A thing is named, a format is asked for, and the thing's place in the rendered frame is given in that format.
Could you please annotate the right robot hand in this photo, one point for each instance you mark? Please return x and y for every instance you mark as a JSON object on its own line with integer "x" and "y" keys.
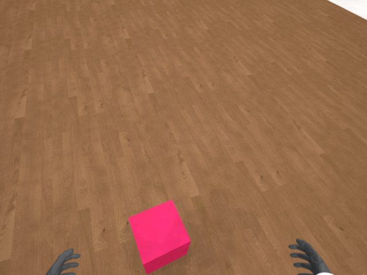
{"x": 316, "y": 264}

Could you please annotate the left robot hand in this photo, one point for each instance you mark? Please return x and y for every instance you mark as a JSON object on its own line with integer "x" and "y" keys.
{"x": 59, "y": 265}

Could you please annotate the carton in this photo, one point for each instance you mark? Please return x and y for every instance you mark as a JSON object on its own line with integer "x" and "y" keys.
{"x": 160, "y": 236}

